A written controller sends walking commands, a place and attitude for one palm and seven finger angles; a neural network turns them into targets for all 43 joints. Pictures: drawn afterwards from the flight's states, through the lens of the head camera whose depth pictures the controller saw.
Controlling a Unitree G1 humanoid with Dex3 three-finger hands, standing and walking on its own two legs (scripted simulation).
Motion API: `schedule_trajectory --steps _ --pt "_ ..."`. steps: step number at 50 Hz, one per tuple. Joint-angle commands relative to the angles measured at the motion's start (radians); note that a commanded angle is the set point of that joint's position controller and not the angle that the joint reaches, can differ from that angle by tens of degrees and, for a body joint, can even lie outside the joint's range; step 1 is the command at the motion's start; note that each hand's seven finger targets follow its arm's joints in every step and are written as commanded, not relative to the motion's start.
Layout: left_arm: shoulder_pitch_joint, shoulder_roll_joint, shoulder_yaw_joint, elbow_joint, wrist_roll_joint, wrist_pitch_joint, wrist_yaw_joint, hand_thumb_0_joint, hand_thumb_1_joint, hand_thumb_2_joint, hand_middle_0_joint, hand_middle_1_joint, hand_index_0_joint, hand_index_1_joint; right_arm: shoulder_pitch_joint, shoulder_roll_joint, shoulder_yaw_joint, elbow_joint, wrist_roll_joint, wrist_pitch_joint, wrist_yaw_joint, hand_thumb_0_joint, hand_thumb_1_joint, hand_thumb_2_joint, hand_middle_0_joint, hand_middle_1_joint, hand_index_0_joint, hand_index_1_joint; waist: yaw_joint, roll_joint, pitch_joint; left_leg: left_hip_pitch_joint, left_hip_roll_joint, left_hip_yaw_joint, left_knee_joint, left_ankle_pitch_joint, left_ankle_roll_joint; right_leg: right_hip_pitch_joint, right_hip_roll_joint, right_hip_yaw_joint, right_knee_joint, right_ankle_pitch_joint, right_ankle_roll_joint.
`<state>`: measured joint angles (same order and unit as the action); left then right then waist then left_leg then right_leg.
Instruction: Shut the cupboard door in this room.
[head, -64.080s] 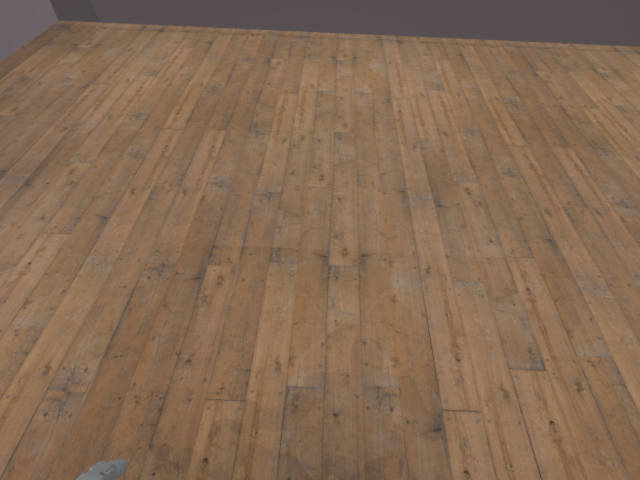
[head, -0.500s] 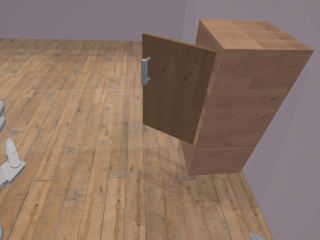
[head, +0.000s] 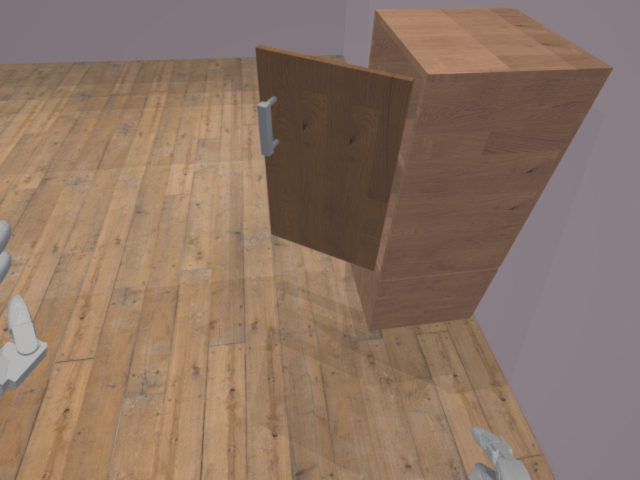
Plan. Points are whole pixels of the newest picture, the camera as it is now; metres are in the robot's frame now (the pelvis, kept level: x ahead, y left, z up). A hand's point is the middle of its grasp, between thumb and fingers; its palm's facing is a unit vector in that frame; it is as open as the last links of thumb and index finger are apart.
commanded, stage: let the arm hang, fingers relaxed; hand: left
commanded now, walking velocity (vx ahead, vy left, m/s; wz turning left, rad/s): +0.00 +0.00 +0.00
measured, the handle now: (270, 126) +0.89 +0.17 -0.02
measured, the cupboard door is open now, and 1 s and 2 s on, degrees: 57 57 57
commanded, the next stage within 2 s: look to check the result in 1.14 s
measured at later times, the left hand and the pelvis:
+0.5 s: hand out of the picture -0.03 +0.19 -0.17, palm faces +0.06 -0.98 -0.20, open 7.0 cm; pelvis -0.02 +0.00 +0.00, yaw +2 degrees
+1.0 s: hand out of the picture -0.04 +0.15 -0.17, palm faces +0.06 -0.99 -0.11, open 7.4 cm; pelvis -0.02 +0.01 +0.00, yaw +1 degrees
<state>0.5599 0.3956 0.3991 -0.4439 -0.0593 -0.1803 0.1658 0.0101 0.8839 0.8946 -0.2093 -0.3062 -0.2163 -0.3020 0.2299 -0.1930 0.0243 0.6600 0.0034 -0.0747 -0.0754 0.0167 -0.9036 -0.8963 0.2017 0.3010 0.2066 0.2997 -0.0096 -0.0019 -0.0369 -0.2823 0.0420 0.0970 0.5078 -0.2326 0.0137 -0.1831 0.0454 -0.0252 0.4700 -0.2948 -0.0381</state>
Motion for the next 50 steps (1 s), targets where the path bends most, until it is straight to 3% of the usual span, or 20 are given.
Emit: schedule_trajectory --steps 1,2,3,4,5,6,8,9,10,13,15,16,17,19,23,29,34,42,50 --pt "-0.085 0.21 0.135 -0.207 0.002 -0.063 0.028 0.0 0.9 0.9 -0.2 -0.3 -0.2 -0.3 -0.099 -0.129 -0.053 -0.168 0.005 -0.053 -0.014 0.0 -0.9 -0.9 0.2 0.3 0.2 0.3 0.001 0.06 -0.048 0.067 0.059 -0.092 -0.083 0.116 0.003 -0.027 -0.1 0.123 -0.099 0.259 0.021" --pt "-0.112 0.023 -0.31 0.526 0.079 0.093 -0.123 0.0 0.9 0.9 -0.2 -0.3 -0.2 -0.3 -0.173 -0.302 -0.09 -0.016 0.018 -0.1 0.08 0.0 -0.9 -0.9 0.2 0.3 0.2 0.3 -0.025 0.059 0.061 -0.017 0.076 -0.1 0.069 0.362 0.011 -0.101 -0.172 0.032 0.042 0.476 0.003" --pt "-0.11 -0.007 -0.296 0.568 0.074 0.175 -0.148 0.0 0.9 0.9 -0.2 -0.3 -0.2 -0.3 -0.091 -0.256 -0.103 0.01 0.005 -0.048 0.081 0.0 -0.9 -0.9 0.2 0.3 0.2 0.3 -0.013 0.055 -0.028 0.051 0.082 -0.081 0.044 0.332 0.0 -0.106 -0.165 0.089 0.025 0.412 -0.009" --pt "-0.139 -0.049 -0.317 0.598 0.073 0.188 -0.156 0.0 0.9 0.9 -0.2 -0.3 -0.2 -0.3 -0.06 -0.226 -0.089 0.016 -0.005 -0.024 0.078 0.0 -0.9 -0.9 0.2 0.3 0.2 0.3 -0.006 0.025 -0.035 0.037 0.089 -0.097 0.039 0.264 0.011 -0.129 -0.153 0.067 0.033 0.286 -0.008" --pt "-0.172 -0.047 -0.322 0.649 0.075 0.188 -0.163 0.0 0.9 0.9 -0.2 -0.3 -0.2 -0.3 -0.064 -0.216 -0.074 0.015 -0.008 -0.002 0.076 0.0 -0.9 -0.9 0.2 0.3 0.2 0.3 0.001 -0.008 -0.017 0.004 0.094 -0.121 0.021 0.215 0.027 -0.132 -0.143 0.059 0.035 0.215 -0.007" --pt "-0.206 -0.039 -0.329 0.705 0.08 0.187 -0.166 0.0 0.9 0.9 -0.2 -0.3 -0.2 -0.3 -0.067 -0.207 -0.068 0.016 -0.014 0.014 0.074 0.0 -0.9 -0.9 0.2 0.3 0.2 0.3 0.002 -0.09 -0.01 -0.001 0.091 -0.138 0.016 0.204 0.03 -0.13 -0.131 0.062 0.03 0.181 -0.009" --pt "-0.245 -0.041 -0.344 0.823 0.081 0.184 -0.165 0.0 0.9 0.9 -0.2 -0.3 -0.2 -0.3 -0.072 -0.191 -0.054 0.027 -0.02 0.037 0.07 0.0 -0.9 -0.9 0.2 0.3 0.2 0.3 -0.001 -0.184 -0.007 0.015 0.063 -0.139 0.034 0.184 0.027 -0.126 -0.161 0.103 -0.01 0.216 -0.022" --pt "-0.261 -0.036 -0.35 0.886 0.081 0.184 -0.161 0.0 0.9 0.9 -0.2 -0.3 -0.2 -0.3 -0.064 -0.183 -0.051 0.039 -0.024 0.049 0.068 0.0 -0.9 -0.9 0.2 0.3 0.2 0.3 -0.006 -0.204 -0.013 0.037 0.044 -0.13 0.05 0.185 0.02 -0.124 -0.179 0.123 -0.022 0.266 -0.032" --pt "-0.276 -0.034 -0.353 0.951 0.082 0.185 -0.156 0.0 0.9 0.9 -0.2 -0.3 -0.2 -0.3 -0.053 -0.178 -0.05 0.058 -0.028 0.059 0.067 0.0 -0.9 -0.9 0.2 0.3 0.2 0.3 -0.009 -0.199 -0.021 0.056 0.033 -0.126 0.049 0.187 0.016 -0.113 -0.189 0.132 -0.028 0.302 -0.04" --pt "-0.303 -0.035 -0.366 1.117 0.077 0.189 -0.144 0.0 0.9 0.9 -0.2 -0.3 -0.2 -0.3 -0.052 -0.162 -0.038 0.123 -0.033 0.077 0.062 0.0 -0.9 -0.9 0.2 0.3 0.2 0.3 -0.008 -0.008 -0.019 0.088 0.05 -0.135 -0.027 0.214 0.012 -0.074 -0.162 0.119 -0.042 0.215 -0.029" --pt "-0.285 -0.051 -0.369 1.222 0.074 0.189 -0.143 0.0 0.9 0.9 -0.2 -0.3 -0.2 -0.3 -0.057 -0.148 -0.032 0.174 -0.031 0.079 0.057 0.0 -0.9 -0.9 0.2 0.3 0.2 0.3 0.005 0.094 0.001 0.067 0.058 -0.146 -0.078 0.145 0.018 -0.044 -0.14 0.116 -0.078 0.105 -0.019" --pt "-0.274 -0.047 -0.369 1.265 0.075 0.188 -0.142 0.0 0.9 0.9 -0.2 -0.3 -0.2 -0.3 -0.053 -0.147 -0.031 0.196 -0.028 0.081 0.055 0.0 -0.9 -0.9 0.2 0.3 0.2 0.3 0.009 0.104 0.02 0.063 0.06 -0.15 -0.089 0.122 0.016 -0.04 -0.134 0.116 -0.097 0.083 -0.019" --pt "-0.253 -0.097 -0.354 1.291 0.079 0.187 -0.14 0.0 0.9 0.9 -0.2 -0.3 -0.2 -0.3 -0.039 -0.118 -0.037 0.214 -0.034 0.081 0.05 0.0 -0.9 -0.9 0.2 0.3 0.2 0.3 0.01 0.143 0.016 0.055 0.061 -0.147 -0.104 0.072 0.018 -0.027 -0.134 0.108 -0.118 0.069 -0.022" --pt "-0.245 -0.095 -0.358 1.347 0.076 0.187 -0.141 0.0 0.9 0.9 -0.2 -0.3 -0.2 -0.3 -0.015 -0.103 -0.039 0.253 -0.032 0.086 0.048 0.0 -0.9 -0.9 0.2 0.3 0.2 0.3 0.011 0.176 0.037 0.042 0.056 -0.145 -0.125 0.004 0.016 -0.02 -0.133 0.108 -0.138 0.052 -0.028" --pt "-0.233 -0.109 -0.374 1.434 0.072 0.182 -0.141 0.0 0.9 0.9 -0.2 -0.3 -0.2 -0.3 0.054 -0.086 -0.043 0.32 -0.025 0.091 0.043 0.0 -0.9 -0.9 0.2 0.3 0.2 0.3 0.0 0.059 0.067 0.057 0.062 -0.144 -0.145 -0.03 0.017 -0.043 -0.133 0.114 -0.18 0.014 -0.029" --pt "-0.188 -0.142 -0.386 1.53 0.068 0.176 -0.134 0.0 0.9 0.9 -0.2 -0.3 -0.2 -0.3 0.126 -0.054 -0.039 0.4 -0.019 0.086 0.036 0.0 -0.9 -0.9 0.2 0.3 0.2 0.3 0.0 -0.013 0.094 0.085 0.067 -0.131 -0.162 0.007 0.02 -0.053 -0.13 0.111 -0.188 0.026 -0.026" --pt "-0.151 -0.168 -0.389 1.572 0.068 0.176 -0.128 0.0 0.9 0.9 -0.2 -0.3 -0.2 -0.3 0.156 -0.029 -0.035 0.437 -0.018 0.085 0.034 0.0 -0.9 -0.9 0.2 0.3 0.2 0.3 0.002 -0.033 0.12 0.085 0.065 -0.122 -0.175 0.004 0.022 -0.07 -0.13 0.108 -0.186 0.014 -0.021" --pt "-0.121 -0.197 -0.388 1.588 0.072 0.177 -0.121 0.0 0.9 0.9 -0.2 -0.3 -0.2 -0.3 0.171 0.0 -0.038 0.456 -0.019 0.085 0.033 0.0 -0.9 -0.9 0.2 0.3 0.2 0.3 0.002 0.013 0.161 0.064 0.06 -0.125 -0.188 -0.035 0.023 -0.104 -0.125 0.1 -0.175 -0.003 -0.017" --pt "-0.117 -0.215 -0.386 1.585 0.074 0.171 -0.12 0.0 0.9 0.9 -0.2 -0.3 -0.2 -0.3 0.17 0.008 -0.04 0.452 -0.018 0.078 0.03 0.0 -0.9 -0.9 0.2 0.3 0.2 0.3 0.002 0.015 0.155 0.071 0.062 -0.127 -0.192 -0.013 0.025 -0.094 -0.124 0.096 -0.164 0.047 -0.013"
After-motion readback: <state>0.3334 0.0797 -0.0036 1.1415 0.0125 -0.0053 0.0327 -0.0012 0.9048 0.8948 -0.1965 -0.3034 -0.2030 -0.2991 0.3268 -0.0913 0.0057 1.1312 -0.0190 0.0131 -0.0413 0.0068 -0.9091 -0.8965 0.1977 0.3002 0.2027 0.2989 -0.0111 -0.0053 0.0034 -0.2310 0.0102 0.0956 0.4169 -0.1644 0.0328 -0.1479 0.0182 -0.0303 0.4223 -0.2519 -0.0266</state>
